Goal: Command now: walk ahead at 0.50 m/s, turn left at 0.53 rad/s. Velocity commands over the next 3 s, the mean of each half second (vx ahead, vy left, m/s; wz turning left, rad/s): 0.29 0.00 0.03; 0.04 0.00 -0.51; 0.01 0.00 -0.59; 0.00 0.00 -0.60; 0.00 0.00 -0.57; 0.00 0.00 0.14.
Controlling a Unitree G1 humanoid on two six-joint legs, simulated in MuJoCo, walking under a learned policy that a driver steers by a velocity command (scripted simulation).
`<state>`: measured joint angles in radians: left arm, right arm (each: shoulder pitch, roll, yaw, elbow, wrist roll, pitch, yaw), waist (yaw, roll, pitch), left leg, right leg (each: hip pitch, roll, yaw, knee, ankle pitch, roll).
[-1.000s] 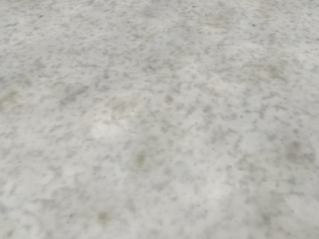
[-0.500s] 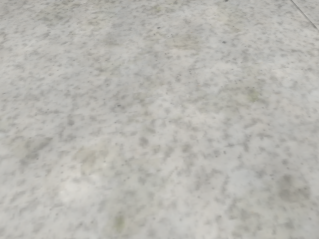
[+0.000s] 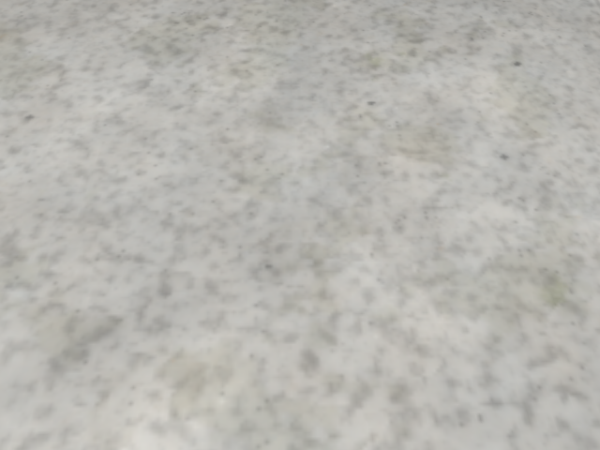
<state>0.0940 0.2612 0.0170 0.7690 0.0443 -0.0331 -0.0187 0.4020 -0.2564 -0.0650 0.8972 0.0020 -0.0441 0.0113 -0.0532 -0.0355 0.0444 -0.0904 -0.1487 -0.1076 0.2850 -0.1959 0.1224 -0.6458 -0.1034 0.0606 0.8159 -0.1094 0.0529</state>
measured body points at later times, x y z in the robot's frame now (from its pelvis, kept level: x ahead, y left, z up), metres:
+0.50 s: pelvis +0.19 -0.06 +0.00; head +0.24 -0.07 +0.44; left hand +0.23 +0.22 -0.13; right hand +0.33 -0.31 -0.14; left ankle +0.22 +0.10 -0.69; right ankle +0.25 -0.12 -0.75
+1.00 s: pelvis +0.21 -0.01 +0.00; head +0.24 +0.00 +0.45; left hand +0.39 +0.23 -0.14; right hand +0.23 -0.31 -0.10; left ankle +0.24 +0.07 -0.75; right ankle +0.14 -0.13 -0.67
